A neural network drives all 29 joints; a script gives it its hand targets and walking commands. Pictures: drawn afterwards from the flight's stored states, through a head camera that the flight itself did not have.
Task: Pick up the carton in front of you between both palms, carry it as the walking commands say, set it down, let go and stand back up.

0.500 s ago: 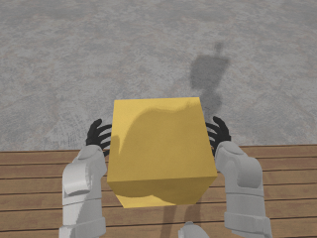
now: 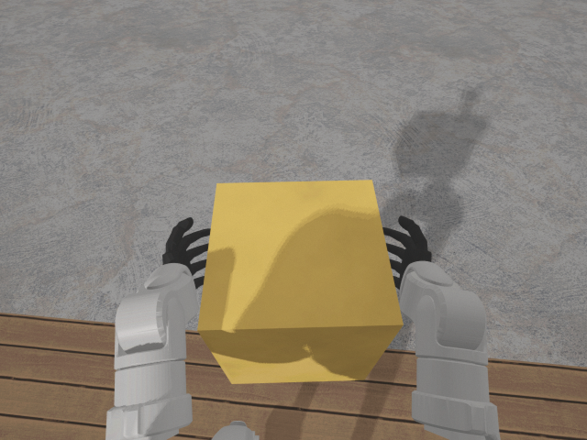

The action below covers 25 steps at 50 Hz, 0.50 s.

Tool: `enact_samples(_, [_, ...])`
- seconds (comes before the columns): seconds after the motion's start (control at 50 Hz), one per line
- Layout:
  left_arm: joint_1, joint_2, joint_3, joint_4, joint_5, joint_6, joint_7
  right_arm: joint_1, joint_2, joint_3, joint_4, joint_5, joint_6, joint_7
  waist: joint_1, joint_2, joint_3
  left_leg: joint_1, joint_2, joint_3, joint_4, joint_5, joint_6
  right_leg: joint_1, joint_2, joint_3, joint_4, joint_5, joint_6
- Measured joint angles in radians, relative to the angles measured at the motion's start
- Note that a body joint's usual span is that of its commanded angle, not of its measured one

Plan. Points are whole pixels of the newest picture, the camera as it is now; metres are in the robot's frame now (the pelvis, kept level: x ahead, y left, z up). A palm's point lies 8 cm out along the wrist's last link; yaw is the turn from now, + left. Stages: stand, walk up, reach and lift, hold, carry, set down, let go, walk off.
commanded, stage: carry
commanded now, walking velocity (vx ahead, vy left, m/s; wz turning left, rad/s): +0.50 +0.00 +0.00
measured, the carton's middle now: (296, 289) +0.34 +0.02 +0.01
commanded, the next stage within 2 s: none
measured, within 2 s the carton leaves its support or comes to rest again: neither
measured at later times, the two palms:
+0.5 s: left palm (222, 147) +0.64 +0.17 +0.03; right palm (375, 156) +0.61 -0.13 +0.04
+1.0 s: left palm (243, 85) +0.93 +0.17 +0.01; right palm (360, 84) +0.95 -0.13 +0.00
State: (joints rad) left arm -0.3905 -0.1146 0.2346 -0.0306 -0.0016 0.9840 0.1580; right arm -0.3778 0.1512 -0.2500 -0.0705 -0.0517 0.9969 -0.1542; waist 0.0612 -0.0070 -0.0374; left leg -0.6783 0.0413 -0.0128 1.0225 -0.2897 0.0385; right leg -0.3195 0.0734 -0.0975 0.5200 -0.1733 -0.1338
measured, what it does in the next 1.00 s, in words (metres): goes down: left foot 0.04 m lower, then right foot 0.03 m lower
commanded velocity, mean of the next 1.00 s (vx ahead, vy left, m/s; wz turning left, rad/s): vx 0.50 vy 0.00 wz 0.00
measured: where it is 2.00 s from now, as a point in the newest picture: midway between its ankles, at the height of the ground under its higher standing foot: (303, 215)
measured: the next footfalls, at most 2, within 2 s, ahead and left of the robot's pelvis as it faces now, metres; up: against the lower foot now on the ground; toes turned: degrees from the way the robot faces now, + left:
left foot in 0.28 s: +0.34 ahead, +0.09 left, -0.04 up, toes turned +1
right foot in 0.80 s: +0.69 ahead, -0.04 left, -0.07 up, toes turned -4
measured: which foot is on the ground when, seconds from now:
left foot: up 0.00-0.26, down 0.28-0.82, up 0.84-1.00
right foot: down 0.00-0.28, up 0.30-0.78, down 0.80-1.00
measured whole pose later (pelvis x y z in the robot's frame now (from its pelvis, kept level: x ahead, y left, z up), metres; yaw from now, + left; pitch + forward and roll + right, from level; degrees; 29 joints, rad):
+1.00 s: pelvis +0.62 +0.00 -0.08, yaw +0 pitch +4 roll +1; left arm -0.38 -0.12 0.23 -0.03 0.01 1.02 0.17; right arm -0.39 0.14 -0.25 -0.04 -0.04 1.03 -0.16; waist 0.06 0.00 -0.05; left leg -0.61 0.01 0.00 1.26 -0.39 0.04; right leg -0.39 0.07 -0.11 0.53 -0.22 -0.14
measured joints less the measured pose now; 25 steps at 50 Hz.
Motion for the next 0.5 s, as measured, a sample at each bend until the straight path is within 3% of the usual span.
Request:
enact_samples(0.08, [-0.007, -0.001, -0.014, -0.02, -0.007, -0.017, -0.001, 0.018, -0.008, 0.009, -0.047, 0.006, -0.014, -0.002, 0.002, 0.003, 0.0, -0.029, 0.011, 0.013, -0.158, 0.161, 0.0, 0.086, -0.001, 0.02, -0.037, -0.052, 0.015])
enact_samples(0.18, [-0.02, -0.007, -0.033, -0.038, 0.0, -0.011, -0.001, 0.026, -0.03, 0.017, -0.09, 0.017, 0.0, -0.008, 0.008, 0.021, -0.029, 0.042, -0.021, 0.06, -0.415, 0.341, 0.014, 0.199, 0.01, 0.04, -0.042, -0.158, 0.035])
enact_samples(0.26, [-0.028, 0.006, -0.031, -0.03, 0.007, 0.018, 0.0, 0.005, -0.033, 0.022, -0.062, 0.009, 0.021, -0.009, 0.005, 0.027, -0.06, 0.193, -0.062, 0.119, -0.605, 0.44, 0.048, 0.254, 0.016, 0.036, 0.115, -0.302, 0.053])
enact_samples(0.28, [-0.032, 0.017, -0.029, -0.024, 0.006, 0.026, 0.0, -0.006, -0.029, 0.023, -0.043, 0.004, 0.023, -0.009, -0.003, 0.024, -0.069, 0.223, -0.068, 0.121, -0.591, 0.406, 0.069, 0.23, 0.008, 0.024, 0.231, -0.311, 0.064])
enact_samples(0.32, [-0.045, 0.044, -0.026, 0.008, -0.003, 0.033, -0.001, -0.03, -0.02, 0.024, 0.007, -0.012, 0.016, -0.012, -0.042, -0.012, -0.062, 0.192, -0.101, 0.131, -0.46, 0.254, 0.095, 0.106, -0.005, 0.063, 0.545, -0.345, 0.094])
enact_samples(0.36, [-0.033, 0.036, -0.017, 0.028, 0.002, 0.042, -0.001, -0.029, -0.022, 0.023, 0.039, -0.004, 0.027, -0.008, -0.076, 0.0, -0.053, 0.199, -0.107, 0.125, -0.411, 0.197, 0.101, -0.026, -0.002, 0.08, 0.753, -0.34, 0.089])
enact_samples(0.4, [-0.018, 0.006, 0.003, 0.032, 0.02, 0.049, 0.0, -0.008, -0.024, 0.017, 0.047, 0.01, 0.033, -0.002, -0.095, 0.01, -0.041, 0.233, -0.111, 0.121, -0.421, 0.174, 0.103, -0.133, -0.028, 0.083, 0.778, -0.295, 0.084])
enact_samples(0.5, [0.01, -0.036, 0.02, -0.009, 0.053, 0.021, -0.004, 0.009, -0.03, 0.014, 0.048, 0.042, -0.008, 0.003, -0.115, 0.012, -0.002, 0.336, -0.116, 0.114, -0.486, 0.127, 0.109, -0.317, -0.106, 0.094, 0.587, -0.181, 0.096])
